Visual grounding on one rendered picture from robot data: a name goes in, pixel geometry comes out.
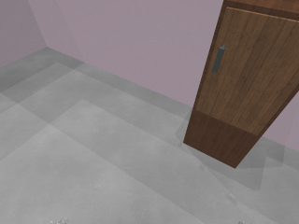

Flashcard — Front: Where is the cupboard door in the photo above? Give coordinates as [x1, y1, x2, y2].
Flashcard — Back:
[195, 7, 299, 136]

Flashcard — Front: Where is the handle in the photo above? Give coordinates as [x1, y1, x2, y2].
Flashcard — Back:
[211, 44, 226, 73]

